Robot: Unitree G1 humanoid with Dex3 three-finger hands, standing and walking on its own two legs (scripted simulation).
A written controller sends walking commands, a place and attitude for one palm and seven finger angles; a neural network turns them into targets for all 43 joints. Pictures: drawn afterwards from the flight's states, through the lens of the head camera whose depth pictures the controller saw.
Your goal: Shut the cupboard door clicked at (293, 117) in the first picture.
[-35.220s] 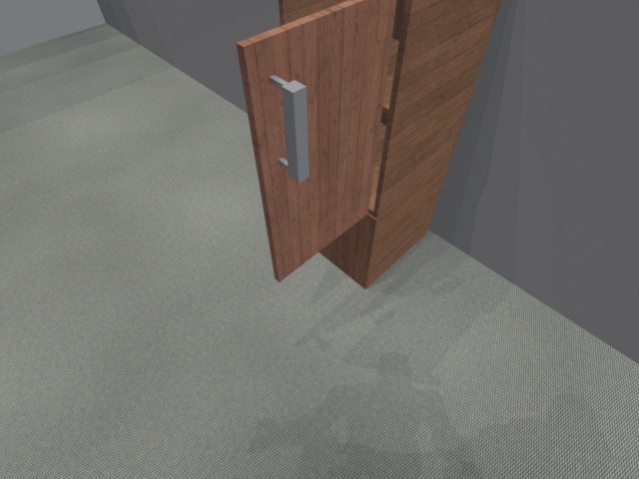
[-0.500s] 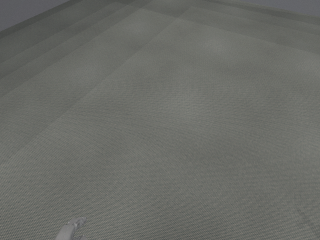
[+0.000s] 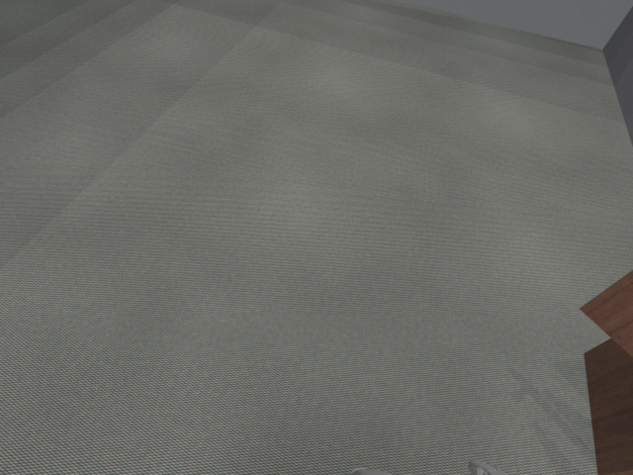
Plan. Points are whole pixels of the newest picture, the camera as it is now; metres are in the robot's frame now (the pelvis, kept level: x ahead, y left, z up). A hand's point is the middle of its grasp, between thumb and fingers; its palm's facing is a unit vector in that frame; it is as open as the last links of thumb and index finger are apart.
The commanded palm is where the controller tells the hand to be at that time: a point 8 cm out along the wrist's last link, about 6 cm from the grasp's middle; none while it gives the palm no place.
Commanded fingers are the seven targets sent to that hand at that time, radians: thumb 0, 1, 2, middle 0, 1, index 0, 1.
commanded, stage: turn to face it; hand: left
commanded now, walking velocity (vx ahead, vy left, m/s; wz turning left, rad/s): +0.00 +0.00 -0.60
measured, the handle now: out of the picture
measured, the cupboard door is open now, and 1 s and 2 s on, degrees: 52 52 52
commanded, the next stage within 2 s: take the last steps up to it in 1.42 s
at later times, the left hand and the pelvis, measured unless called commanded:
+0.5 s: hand (225, 455) +0.16 +0.13 -0.14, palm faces -0.30 -0.91 -0.27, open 7.4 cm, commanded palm none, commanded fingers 0.00 0.90 0.90 -0.20 -0.30 -0.20 -0.30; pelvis +0.00 -0.03 +0.00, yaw -18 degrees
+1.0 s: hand (232, 415) +0.21 +0.13 -0.16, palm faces -0.53 -0.82 -0.20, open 7.4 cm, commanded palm none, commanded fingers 0.00 0.90 0.90 -0.20 -0.30 -0.20 -0.30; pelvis +0.03 +0.00 +0.01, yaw -35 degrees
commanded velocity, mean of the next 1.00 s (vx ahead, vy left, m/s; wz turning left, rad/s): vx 0.00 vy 0.00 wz -0.59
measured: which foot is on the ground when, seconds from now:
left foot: down 0.00-0.34, up 0.36-0.72, down 0.74-1.00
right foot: up 0.00-0.32, down 0.34-0.74, up 0.76-1.00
